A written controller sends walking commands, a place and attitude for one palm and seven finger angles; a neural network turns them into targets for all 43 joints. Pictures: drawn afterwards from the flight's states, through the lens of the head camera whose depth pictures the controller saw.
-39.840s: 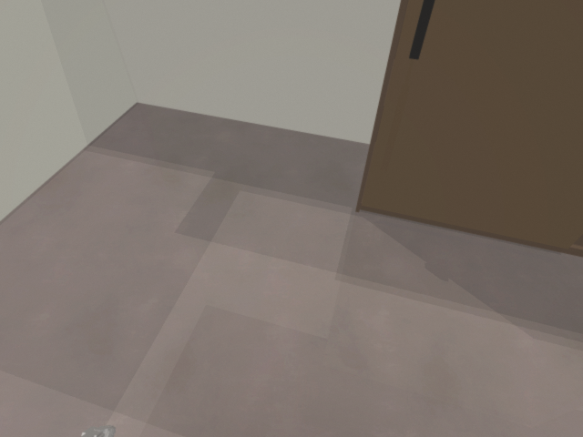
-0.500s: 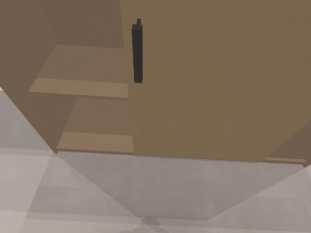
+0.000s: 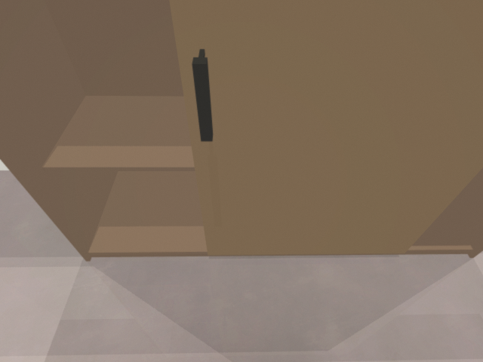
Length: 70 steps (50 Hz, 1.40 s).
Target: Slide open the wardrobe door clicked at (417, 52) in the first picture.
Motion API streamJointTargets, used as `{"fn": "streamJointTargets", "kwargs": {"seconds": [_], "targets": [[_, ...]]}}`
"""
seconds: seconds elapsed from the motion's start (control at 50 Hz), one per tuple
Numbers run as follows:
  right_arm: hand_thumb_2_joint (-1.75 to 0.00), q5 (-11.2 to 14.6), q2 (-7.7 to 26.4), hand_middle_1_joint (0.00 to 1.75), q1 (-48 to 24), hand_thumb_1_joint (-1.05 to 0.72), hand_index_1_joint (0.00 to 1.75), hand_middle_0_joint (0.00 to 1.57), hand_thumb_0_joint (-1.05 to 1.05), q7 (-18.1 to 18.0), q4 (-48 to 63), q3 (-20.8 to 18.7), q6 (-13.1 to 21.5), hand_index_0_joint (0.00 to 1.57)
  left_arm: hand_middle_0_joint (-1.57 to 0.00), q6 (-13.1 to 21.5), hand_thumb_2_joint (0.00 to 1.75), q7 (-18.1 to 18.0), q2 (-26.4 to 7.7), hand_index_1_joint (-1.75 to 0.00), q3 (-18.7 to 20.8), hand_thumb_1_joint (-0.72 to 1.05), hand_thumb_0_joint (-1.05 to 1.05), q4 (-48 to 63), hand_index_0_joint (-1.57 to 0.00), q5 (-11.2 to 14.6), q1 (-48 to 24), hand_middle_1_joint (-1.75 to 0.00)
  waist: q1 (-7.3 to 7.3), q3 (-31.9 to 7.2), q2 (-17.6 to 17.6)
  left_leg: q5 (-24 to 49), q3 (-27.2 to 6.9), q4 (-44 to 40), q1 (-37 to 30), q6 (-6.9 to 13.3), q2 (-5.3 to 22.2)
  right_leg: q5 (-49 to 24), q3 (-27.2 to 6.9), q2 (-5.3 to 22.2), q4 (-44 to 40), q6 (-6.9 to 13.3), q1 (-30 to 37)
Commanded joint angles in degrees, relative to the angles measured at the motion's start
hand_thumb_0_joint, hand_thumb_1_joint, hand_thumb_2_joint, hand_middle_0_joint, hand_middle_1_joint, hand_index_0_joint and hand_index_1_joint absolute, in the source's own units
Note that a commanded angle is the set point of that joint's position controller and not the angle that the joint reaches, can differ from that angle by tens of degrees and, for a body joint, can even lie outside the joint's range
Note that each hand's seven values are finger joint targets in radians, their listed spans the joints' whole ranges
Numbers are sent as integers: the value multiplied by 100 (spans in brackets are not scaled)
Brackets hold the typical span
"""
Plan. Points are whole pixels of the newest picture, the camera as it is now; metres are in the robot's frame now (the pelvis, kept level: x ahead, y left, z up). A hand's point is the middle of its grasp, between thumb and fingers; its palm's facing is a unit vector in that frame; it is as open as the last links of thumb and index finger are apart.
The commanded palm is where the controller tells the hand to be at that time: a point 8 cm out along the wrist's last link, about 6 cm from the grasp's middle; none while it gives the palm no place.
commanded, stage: let the arm hang, fingers relaxed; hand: left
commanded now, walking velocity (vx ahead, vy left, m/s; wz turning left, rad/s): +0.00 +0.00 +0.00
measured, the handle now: (204, 97) +0.63 +0.12 +0.10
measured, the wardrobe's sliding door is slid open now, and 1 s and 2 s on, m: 0.54 0.54 0.54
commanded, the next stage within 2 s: look to check the result in 0.10 s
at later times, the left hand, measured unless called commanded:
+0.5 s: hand out of the picture -0.02 +0.17 -0.18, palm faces +0.02 -0.98 -0.18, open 7.4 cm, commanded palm none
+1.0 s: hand out of the picture +0.02 +0.18 -0.17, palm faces +0.01 -0.98 -0.21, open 7.4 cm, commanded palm none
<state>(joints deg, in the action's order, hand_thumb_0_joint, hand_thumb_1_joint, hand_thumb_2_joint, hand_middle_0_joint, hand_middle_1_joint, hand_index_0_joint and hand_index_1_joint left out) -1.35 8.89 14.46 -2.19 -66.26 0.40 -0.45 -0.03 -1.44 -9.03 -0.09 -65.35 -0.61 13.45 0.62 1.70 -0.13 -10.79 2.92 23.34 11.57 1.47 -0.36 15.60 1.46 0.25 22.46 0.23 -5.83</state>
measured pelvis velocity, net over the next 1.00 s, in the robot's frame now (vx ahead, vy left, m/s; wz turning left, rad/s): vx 0.00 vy -0.01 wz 0.00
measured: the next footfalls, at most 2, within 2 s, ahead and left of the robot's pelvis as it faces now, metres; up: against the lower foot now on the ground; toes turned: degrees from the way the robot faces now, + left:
none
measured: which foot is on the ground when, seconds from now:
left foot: down 0.00-1.00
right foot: down 0.00-1.00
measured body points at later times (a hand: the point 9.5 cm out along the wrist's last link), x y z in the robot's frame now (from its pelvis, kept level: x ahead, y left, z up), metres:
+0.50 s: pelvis +0.00 +0.00 +0.00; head +0.01 +0.00 +0.45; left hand -0.02 +0.22 -0.16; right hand +0.01 -0.23 -0.16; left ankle +0.02 +0.10 -0.74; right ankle -0.04 -0.12 -0.74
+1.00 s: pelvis +0.00 -0.01 +0.00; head +0.02 -0.01 +0.45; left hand +0.02 +0.23 -0.16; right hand +0.02 -0.24 -0.16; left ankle +0.02 +0.10 -0.74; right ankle -0.04 -0.12 -0.74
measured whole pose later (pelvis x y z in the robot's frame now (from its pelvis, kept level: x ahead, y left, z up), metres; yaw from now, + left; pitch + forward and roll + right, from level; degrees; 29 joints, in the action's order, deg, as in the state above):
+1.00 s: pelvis +0.00 -0.01 +0.00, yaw +0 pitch -1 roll +0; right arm -1.1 10.4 12.2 -2.2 -65.7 0.1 -0.2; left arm 0.5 -1.3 -10.3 0.3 -65.5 -0.6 12.8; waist 0.3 2.7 -0.5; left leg -10.3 2.7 22.2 10.8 0.9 0.2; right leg 15.0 1.6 -0.3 20.9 0.8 -4.9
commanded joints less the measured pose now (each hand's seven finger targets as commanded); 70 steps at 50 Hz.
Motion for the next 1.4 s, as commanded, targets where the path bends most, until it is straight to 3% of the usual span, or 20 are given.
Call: {"fn": "streamJointTargets", "kwargs": {"seconds": [0.0,0.42,0.54,0.66,0.98,1.08,1.14,1.38], "targets": [[-90,24,572,30,234,-90,30,20,0,-30,208,-131,90,20,-20,61,90,-51,-615,-30,92,90,0,68,-20,9,454,-30,-42,175,-88,645,-624,-407,-107,87,635,-594,-416,535,-458,167,-454],[-90,41,555,30,217,-90,30,20,0,-35,228,-169,68,20,-20,88,90,-70,-516,-30,75,90,0,-17,-20,-2,604,-30,-8,239,20,526,-592,-371,-242,84,651,-550,-449,527,-526,168,-638],[-90,55,693,30,152,-90,30,20,0,-40,266,-173,93,20,-20,114,90,-71,-638,-30,96,90,0,16,-20,-10,538,-30,-7,95,29,857,-594,-331,-372,92,684,-827,-475,528,-518,172,-524],[-90,39,710,30,77,-90,30,20,0,-31,259,-167,88,20,-20,95,90,-57,-669,-30,102,90,0,24,-20,-9,428,-30,-12,237,-6,625,-623,-434,-272,75,683,-607,-461,529,-562,173,-553],[-90,39,853,30,-44,-90,30,20,0,-24,262,-176,110,20,-20,133,90,-48,-843,-30,133,90,0,106,-20,6,220,-30,-18,2,112,1037,-605,-377,-455,54,705,-1079,-469,582,-579,178,-352],[-90,37,852,30,-85,-90,30,20,0,-20,244,-168,96,20,-20,125,90,-43,-860,-30,134,90,0,106,-20,5,185,-30,-16,90,-35,894,-602,-416,-413,36,695,-917,-491,576,-642,185,-383],[-90,46,893,30,-116,-90,30,20,0,-22,261,-175,103,20,-20,141,90,-44,-906,-30,146,90,0,109,-20,1,182,-30,-26,25,96,1008,-594,-395,-481,38,707,-1071,-478,577,-644,189,-341],[-90,41,919,30,-163,-90,30,20,0,-25,240,-169,98,20,-20,137,90,-39,-924,-30,141,90,0,103,-20,7,123,-30,-12,73,15,992,-597,-422,-488,20,713,-1111,-501,594,-684,188,-325]]}}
